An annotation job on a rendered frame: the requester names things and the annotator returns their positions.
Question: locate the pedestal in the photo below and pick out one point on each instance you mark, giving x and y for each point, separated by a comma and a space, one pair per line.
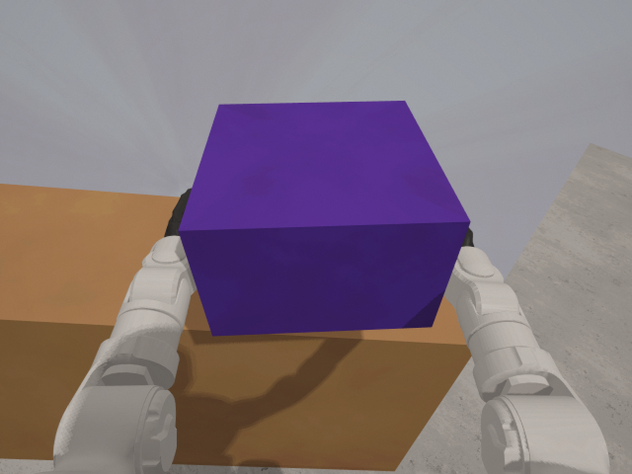
346, 400

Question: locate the robot right forearm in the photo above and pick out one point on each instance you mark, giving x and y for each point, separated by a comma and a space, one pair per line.
507, 358

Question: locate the carton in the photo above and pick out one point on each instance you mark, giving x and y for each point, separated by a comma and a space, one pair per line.
320, 217

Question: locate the robot left forearm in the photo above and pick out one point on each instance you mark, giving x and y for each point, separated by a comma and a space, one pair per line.
142, 349

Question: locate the left robot upper arm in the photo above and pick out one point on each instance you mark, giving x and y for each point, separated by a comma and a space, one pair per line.
118, 430

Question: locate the robot left hand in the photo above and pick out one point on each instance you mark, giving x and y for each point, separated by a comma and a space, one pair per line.
177, 215

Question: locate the right robot upper arm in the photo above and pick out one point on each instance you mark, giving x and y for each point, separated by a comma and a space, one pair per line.
539, 434

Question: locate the robot right hand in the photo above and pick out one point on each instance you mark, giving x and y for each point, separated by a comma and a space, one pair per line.
468, 240

